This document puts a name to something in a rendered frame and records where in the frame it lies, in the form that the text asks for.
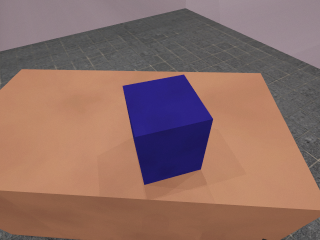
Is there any carton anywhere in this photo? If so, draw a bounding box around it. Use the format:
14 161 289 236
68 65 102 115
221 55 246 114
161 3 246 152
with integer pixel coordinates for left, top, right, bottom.
122 74 213 185

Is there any pedestal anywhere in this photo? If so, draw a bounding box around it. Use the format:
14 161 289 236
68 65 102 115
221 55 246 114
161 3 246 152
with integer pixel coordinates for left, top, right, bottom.
0 69 320 240

